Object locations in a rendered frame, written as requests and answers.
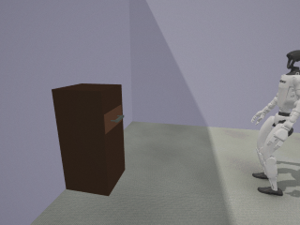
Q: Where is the left robot hand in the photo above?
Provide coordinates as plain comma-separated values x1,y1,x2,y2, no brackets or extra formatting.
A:
266,128,289,150

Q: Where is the drawer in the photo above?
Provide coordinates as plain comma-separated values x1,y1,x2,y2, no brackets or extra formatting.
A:
104,105,122,134

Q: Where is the robot right thigh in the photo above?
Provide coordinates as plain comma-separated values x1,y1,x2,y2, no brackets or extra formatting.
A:
257,115,276,154

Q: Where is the robot right forearm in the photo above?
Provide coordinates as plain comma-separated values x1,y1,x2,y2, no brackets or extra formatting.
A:
262,95,278,113

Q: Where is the cabinet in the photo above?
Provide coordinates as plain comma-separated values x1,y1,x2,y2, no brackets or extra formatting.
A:
52,83,126,196

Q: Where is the handle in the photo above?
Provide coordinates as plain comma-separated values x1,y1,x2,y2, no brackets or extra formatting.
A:
111,114,125,123

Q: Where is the robot left forearm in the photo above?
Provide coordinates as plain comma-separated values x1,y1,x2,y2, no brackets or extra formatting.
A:
281,100,300,131

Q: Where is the robot torso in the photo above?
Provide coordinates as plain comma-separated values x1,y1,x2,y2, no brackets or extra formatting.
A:
274,72,300,125

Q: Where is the right robot hand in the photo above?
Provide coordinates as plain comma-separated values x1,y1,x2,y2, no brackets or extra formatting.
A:
251,110,266,125

